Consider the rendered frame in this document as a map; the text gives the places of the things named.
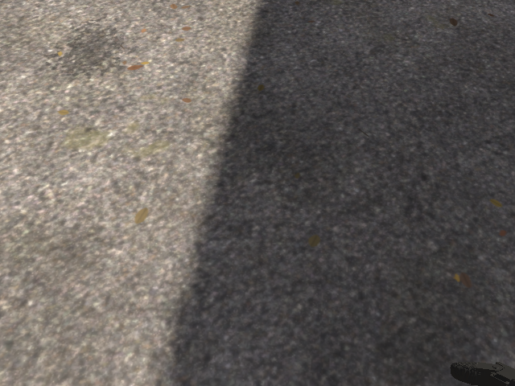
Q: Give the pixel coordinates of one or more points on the right robot hand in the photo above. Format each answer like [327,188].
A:
[483,374]

